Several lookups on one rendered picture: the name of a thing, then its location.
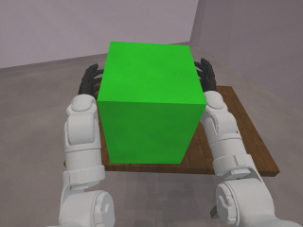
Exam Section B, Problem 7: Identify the carton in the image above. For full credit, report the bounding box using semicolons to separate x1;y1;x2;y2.
97;41;207;164

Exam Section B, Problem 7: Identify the robot left hand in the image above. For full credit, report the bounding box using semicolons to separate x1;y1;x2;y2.
78;63;104;100

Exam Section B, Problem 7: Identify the table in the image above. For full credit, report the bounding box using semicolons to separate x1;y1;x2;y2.
63;82;280;219

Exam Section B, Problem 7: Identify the robot right hand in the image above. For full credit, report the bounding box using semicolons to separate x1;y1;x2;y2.
194;58;217;93

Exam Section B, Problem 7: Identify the robot right forearm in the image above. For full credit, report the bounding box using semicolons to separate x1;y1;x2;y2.
200;91;275;213

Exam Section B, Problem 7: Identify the left robot upper arm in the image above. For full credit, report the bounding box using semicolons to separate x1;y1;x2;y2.
46;190;116;227

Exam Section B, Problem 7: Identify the right robot upper arm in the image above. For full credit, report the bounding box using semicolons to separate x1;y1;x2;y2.
216;178;303;227

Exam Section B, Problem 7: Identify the robot left forearm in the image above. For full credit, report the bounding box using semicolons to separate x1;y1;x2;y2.
59;94;105;226

